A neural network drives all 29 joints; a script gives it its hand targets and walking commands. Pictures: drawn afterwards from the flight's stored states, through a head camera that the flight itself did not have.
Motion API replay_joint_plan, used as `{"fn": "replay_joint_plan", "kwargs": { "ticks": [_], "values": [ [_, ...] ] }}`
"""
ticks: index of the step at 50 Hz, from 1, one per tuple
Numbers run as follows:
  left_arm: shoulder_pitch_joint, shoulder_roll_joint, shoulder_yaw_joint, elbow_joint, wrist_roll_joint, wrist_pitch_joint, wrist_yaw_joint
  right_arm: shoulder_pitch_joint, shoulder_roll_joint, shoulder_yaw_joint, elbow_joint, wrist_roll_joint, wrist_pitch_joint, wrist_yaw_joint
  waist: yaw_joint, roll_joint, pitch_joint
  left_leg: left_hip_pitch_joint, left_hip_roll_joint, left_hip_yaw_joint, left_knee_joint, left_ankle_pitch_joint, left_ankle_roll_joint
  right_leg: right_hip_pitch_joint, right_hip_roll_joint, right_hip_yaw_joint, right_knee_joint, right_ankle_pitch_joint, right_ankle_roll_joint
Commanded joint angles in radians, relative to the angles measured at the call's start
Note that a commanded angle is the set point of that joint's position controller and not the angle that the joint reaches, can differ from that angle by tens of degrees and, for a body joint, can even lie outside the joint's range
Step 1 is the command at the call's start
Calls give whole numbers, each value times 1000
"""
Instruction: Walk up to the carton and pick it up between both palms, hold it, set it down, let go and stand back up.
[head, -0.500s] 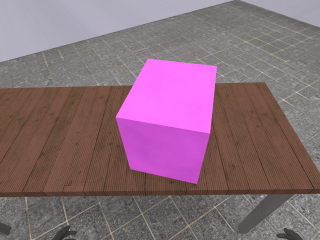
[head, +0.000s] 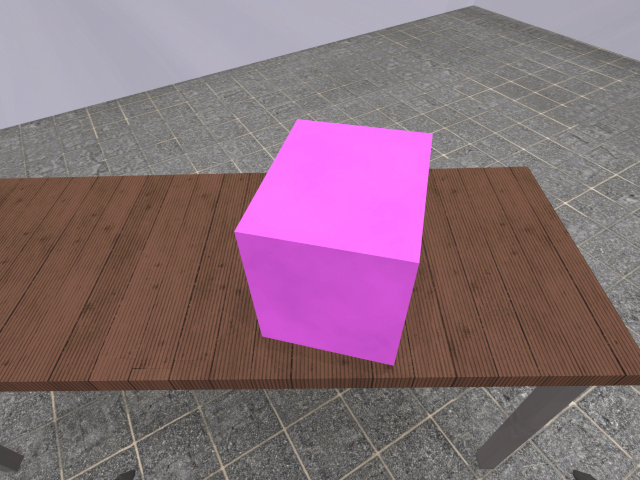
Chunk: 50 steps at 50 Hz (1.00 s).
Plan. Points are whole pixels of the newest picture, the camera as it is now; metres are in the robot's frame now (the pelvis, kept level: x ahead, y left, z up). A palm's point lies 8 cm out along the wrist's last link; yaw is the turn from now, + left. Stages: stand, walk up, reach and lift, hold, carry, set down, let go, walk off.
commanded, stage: stand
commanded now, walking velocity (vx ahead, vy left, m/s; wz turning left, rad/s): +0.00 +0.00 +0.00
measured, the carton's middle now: (344, 238) +0.47 +0.00 +0.02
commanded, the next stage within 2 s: none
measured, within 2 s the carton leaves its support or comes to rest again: neither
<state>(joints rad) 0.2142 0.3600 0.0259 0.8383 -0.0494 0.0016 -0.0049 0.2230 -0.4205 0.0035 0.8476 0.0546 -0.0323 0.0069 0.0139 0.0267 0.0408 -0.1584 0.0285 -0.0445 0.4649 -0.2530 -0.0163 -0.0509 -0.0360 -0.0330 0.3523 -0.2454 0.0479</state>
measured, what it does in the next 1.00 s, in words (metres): stands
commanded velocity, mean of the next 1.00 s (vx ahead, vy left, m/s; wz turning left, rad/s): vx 0.00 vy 0.00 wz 0.00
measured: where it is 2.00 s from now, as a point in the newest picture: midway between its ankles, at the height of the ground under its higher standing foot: outside the picture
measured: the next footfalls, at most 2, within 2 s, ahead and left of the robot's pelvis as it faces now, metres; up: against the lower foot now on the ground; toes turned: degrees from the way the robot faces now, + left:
none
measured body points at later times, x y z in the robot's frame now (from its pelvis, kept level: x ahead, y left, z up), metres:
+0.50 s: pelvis -0.01 +0.00 +0.00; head -0.01 +0.00 +0.45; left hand +0.09 +0.31 -0.11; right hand +0.09 -0.32 -0.10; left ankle +0.00 +0.13 -0.74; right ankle -0.03 -0.15 -0.74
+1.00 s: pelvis -0.01 +0.00 +0.00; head -0.02 +0.00 +0.45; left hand +0.09 +0.31 -0.11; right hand +0.09 -0.32 -0.10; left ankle +0.00 +0.13 -0.74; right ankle -0.03 -0.15 -0.74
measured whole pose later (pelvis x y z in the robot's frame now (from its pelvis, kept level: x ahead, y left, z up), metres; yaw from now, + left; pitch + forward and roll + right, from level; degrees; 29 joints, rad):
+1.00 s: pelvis -0.01 +0.00 +0.00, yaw +0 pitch -4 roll -1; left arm 0.19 0.36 0.03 0.91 -0.05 0.00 0.00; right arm 0.22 -0.42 0.00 0.88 0.05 -0.03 0.00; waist 0.01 0.03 0.04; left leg -0.16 0.03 -0.04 0.46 -0.24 -0.02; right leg -0.05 -0.04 -0.03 0.35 -0.23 0.05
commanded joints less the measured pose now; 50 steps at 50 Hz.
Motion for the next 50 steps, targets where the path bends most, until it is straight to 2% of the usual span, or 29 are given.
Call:
{"fn": "replay_joint_plan", "kwargs": {
  "ticks": [1, 2, 3, 8, 9, 10, 11, 13, 14, 16, 17, 18, 20, 22, 25, 28, 30, 31, 32, 33, 35, 37, 38, 39, 41, 42, 47, 49, 50],
  "values": [
    [-50, 209, 36, 1, 75, -32, 4, -34, -182, -54, 9, -95, -13, -10, 2, -18, -61, -21, 88, -46, -126, 262, 50, -6, -68, 59, 13, 220, -68],
    [-49, 214, 30, 11, 75, -34, 7, -35, -178, -46, 12, -88, -11, -8, -14, -30, -56, 2, 89, -54, -126, 272, 47, -42, -68, 70, 0, 200, -72],
    [-41, 211, 30, 15, 71, -33, 8, -54, -183, -54, 10, -88, -13, -7, -7, 19, -70, -2, 88, -46, -122, 235, 46, -30, -69, 75, 3, 217, -73],
    [-49, 204, 30, 25, 79, -30, 7, -56, -192, -54, 18, -91, -10, -10, -9, 21, -42, -29, 89, -54, -142, 235, 45, -18, -70, 63, 1, 219, -65],
    [-43, 230, 37, 34, 75, -30, 8, -36, -182, -51, 19, -86, -11, -7, -6, -30, -62, 0, 88, -58, -134, 254, 45, -21, -67, 63, 3, 206, -70],
    [-67, 206, 35, 33, 74, -29, 10, -42, -188, -54, 17, -94, -12, -10, -9, -38, -38, -16, 88, -56, -134, 240, 46, -35, -72, 63, 6, 210, -71],
    [-57, 225, 41, 27, 75, -25, 10, -43, -192, -54, 17, -91, -11, -11, 3, -1, -31, -11, 89, -48, -135, 255, 50, -31, -72, 70, -8, 206, -74],
    [-50, 230, 36, 37, 77, -28, 10, -50, -181, -46, 16, -89, -8, -11, -6, -8, -40, -12, 86, -52, -135, 255, 50, -27, -68, 68, -4, 191, -74],
    [-58, 222, 36, 32, 77, -28, 10, -42, -183, -51, 17, -87, -9, -14, -7, 17, -64, -8, 83, -48, -138, 258, 46, -8, -73, 65, 1, 224, -75],
    [-52, 216, 33, 34, 76, -25, 10, -57, -183, -53, 21, -88, -13, -13, 4, -5, -48, 4, 85, -51, -133, 260, 43, -30, -69, 66, -2, 205, -74],
    [-57, 222, 34, 36, 75, -25, 8, -37, -181, -52, 24, -83, -12, -11, -12, -32, -50, 4, 91, -56, -130, 262, 49, -38, -67, 60, -2, 208, -71],
    [-50, 213, 33, 38, 71, -31, 8, -37, -175, -51, 33, -85, -12, -10, 5, -36, -40, -10, 90, -52, -127, 261, 47, -22, -77, 73, -1, 223, -79],
    [-49, 214, 31, 41, 74, -29, 7, -52, -191, -52, 33, -87, -8, -10, 1, 15, -6, -27, 84, -65, -145, 221, 45, -49, -68, 65, -12, 185, -73],
    [-58, 231, 39, 49, 74, -29, 9, -54, -180, -52, 24, -88, -10, -9, 0, -29, -9, -16, 94, -67, -137, 241, 50, -49, -76, 77, -15, 166, -77],
    [-53, 217, 30, 51, 68, -32, 7, -43, -174, -48, 31, -83, -11, -12, -3, 18, -36, -17, 98, -68, -144, 236, 51, -16, -75, 73, -6, 181, -75],
    [-85, 214, 29, 49, 75, -30, 5, -55, -176, -51, 23, -88, -11, -12, -12, -63, -33, -10, 91, -51, -129, 249, 40, -40, -73, 61, -10, 200, -67],
    [-59, 226, 32, 64, 72, -27, 8, -52, -190, -53, 34, -82, -10, -9, -9, -8, -20, -5, 87, -54, -140, 237, 35, -57, -69, 65, -21, 177, -65],
    [-82, 218, 31, 69, 80, -24, 7, -55, -185, -53, 28, -88, -11, -13, -22, 13, -6, -31, 80, -48, -141, 222, 39, -54, -73, 70, -20, 172, -68],
    [-66, 229, 36, 59, 76, -27, 9, -49, -182, -51, 38, -81, -6, -11, -9, -16, 8, -30, 87, -59, -160, 198, 37, -76, -63, 67, -19, 137, -74],
    [-69, 223, 33, 71, 77, -25, 4, -52, -188, -54, 39, -90, -7, -10, -9, 21, -18, -37, 92, -57, -159, 177, 39, -42, -66, 55, -22, 125, -68],
    [-72, 219, 34, 68, 72, -28, 5, -40, -178, -47, 42, -84, -11, -11, -4, -29, 15, -48, 88, -67, -161, 193, 45, -40, -78, 79, -23, 154, -75],
    [-54, 230, 42, 72, 66, -22, 6, -71, -194, -55, 34, -92, -11, -9, 0, -2, -16, -40, 96, -67, -157, 190, 46, -35, -74, 67, -18, 155, -74],
    [-83, 227, 40, 64, 75, -24, 5, -63, -188, -55, 31, -88, -11, -11, -8, -28, -13, -33, 91, -62, -153, 209, 43, -43, -72, 72, -14, 159, -76],
    [-75, 211, 31, 71, 74, -25, 2, -67, -177, -52, 41, -88, -15, -15, 1, 4, 20, -47, 96, -61, -148, 224, 44, -44, -79, 80, -24, 174, -72],
    [-75, 220, 37, 67, 72, -23, 5, -63, -184, -49, 39, -89, -10, -15, -1, 14, -8, -20, 97, -62, -151, 218, 44, -43, -75, 74, -14, 156, -76],
    [-75, 212, 26, 62, 64, -26, 4, -50, -167, -47, 28, -81, -14, -14, -3, -18, -22, -16, 101, -69, -149, 236, 45, -41, -80, 76, -13, 160, -75],
    [-78, 214, 34, 76, 68, -25, 5, -56, -188, -51, 37, -90, -13, -15, 1, -17, -26, -22, 91, -49, -151, 235, 44, -28, -78, 72, -20, 183, -71],
    [-100, 210, 29, 75, 79, -26, 5, -45, -175, -52, 33, -84, -12, -15, -16, -28, -35, 8, 94, -54, -144, 274, 47, -36, -78, 62, -18, 183, -73],
    [-79, 213, 31, 76, 69, -24, 9, -59, -182, -52, 40, -82, -11, -17, 8, -56, 7, -8, 96, -57, -151, 293, 42, -58, -73, 65, -19, 187, -68]
  ]
}}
